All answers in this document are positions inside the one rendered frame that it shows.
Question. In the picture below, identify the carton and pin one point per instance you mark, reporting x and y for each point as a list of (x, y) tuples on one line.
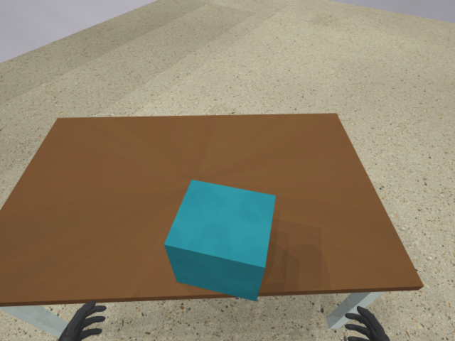
[(220, 237)]

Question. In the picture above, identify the table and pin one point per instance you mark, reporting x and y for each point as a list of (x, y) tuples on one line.
[(88, 219)]

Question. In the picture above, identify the robot right hand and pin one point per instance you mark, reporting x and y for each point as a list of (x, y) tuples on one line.
[(374, 330)]

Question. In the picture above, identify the robot left hand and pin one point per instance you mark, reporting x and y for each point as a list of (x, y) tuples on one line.
[(73, 331)]

